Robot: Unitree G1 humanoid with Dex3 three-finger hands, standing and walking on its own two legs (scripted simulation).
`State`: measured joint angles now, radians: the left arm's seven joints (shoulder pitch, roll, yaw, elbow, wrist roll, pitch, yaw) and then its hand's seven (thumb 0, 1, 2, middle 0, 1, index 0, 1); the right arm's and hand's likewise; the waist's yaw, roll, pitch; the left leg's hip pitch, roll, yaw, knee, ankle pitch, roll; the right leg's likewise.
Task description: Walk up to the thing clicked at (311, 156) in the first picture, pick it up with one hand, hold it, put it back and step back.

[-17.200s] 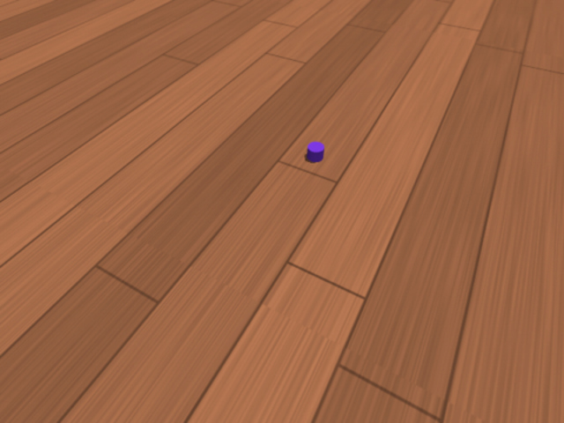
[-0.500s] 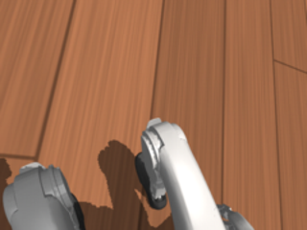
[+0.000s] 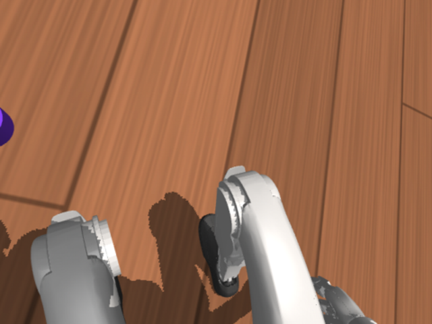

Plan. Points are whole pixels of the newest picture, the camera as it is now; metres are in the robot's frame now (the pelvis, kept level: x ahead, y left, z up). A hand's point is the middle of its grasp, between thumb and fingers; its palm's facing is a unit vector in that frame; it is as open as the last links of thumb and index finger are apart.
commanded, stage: close in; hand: left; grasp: from above
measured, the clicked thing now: out of the picture +0.50 +0.32 -0.29
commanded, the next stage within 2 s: rest palm in 0.02 s
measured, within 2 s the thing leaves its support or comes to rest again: neither
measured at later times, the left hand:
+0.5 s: hand out of the picture +0.49 +0.31 -0.22, palm faces -0.47 -0.11 -0.88, open 14.0 cm
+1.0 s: hand out of the picture +0.49 +0.31 -0.26, palm faces -0.47 -0.14 -0.87, open 13.9 cm
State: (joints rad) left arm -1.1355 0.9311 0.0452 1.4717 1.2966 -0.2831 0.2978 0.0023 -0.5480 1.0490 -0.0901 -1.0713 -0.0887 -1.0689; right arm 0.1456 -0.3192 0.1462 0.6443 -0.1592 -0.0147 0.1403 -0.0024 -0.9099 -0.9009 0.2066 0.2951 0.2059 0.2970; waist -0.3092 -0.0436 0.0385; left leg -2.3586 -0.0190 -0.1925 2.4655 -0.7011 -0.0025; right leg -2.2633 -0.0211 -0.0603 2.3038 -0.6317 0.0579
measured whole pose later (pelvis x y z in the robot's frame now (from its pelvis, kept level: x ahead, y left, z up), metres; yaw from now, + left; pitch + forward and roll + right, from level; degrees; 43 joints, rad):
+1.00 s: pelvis +0.00 +0.00 -0.01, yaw -3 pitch +30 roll -15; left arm -1.13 1.07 0.15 1.68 1.34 -0.24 0.49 0.00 -0.50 1.01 -0.09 -1.03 -0.09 -1.03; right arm 0.13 -0.35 0.27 0.58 -0.23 -0.15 0.20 0.00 -0.90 -0.91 0.21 0.30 0.21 0.30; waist -0.40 -0.12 0.17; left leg -2.37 -0.01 -0.24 2.55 -0.74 0.00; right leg -2.26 0.01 -0.10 2.34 -0.63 0.07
